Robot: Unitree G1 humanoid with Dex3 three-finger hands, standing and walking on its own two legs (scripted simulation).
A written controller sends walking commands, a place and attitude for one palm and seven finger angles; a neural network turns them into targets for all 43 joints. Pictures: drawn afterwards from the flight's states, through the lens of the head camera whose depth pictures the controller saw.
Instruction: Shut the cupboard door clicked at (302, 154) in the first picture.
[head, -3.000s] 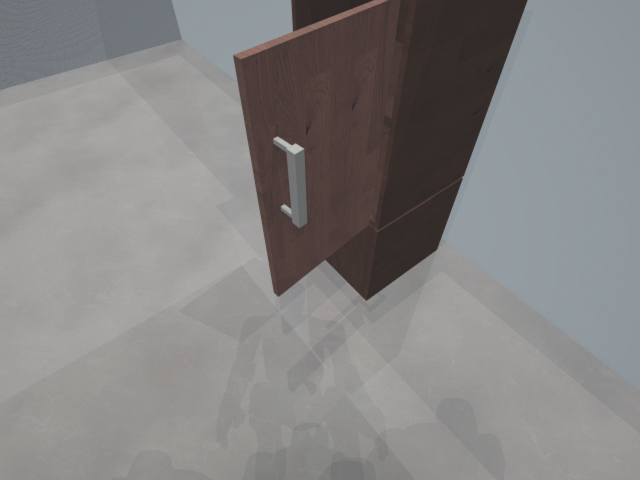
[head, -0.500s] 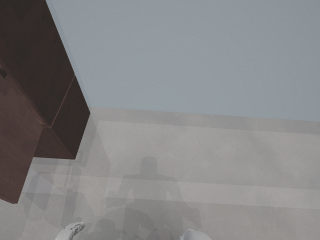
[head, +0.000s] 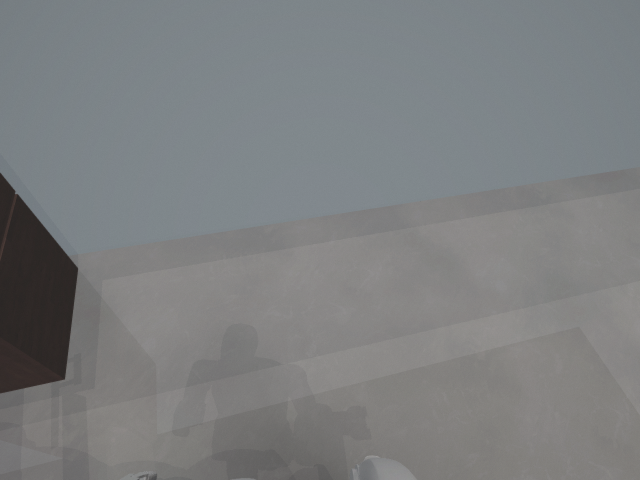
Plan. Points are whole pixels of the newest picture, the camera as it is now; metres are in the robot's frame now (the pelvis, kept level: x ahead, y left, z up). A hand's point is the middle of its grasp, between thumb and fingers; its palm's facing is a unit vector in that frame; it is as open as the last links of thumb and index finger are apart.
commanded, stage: walk around to get in front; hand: left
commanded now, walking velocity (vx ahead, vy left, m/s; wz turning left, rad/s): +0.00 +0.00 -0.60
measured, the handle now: out of the picture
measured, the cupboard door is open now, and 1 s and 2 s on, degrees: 97 97 97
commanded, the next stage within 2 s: none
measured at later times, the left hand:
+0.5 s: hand (222, 456) +0.17 +0.15 -0.18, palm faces -0.30 -0.93 -0.21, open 7.4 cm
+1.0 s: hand (293, 421) +0.22 +0.05 -0.16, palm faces -0.56 -0.79 -0.24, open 7.4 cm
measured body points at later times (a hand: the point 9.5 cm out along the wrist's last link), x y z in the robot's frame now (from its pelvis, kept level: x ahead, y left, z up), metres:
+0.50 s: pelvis +0.02 -0.02 -0.01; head +0.07 -0.02 +0.44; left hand +0.18 +0.19 -0.16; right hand +0.02 -0.30 -0.13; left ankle +0.07 +0.09 -0.74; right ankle -0.02 -0.15 -0.72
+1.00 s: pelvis +0.03 -0.07 +0.00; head +0.07 -0.10 +0.45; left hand +0.25 +0.09 -0.14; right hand -0.06 -0.33 -0.14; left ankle +0.10 +0.04 -0.70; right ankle -0.03 -0.16 -0.74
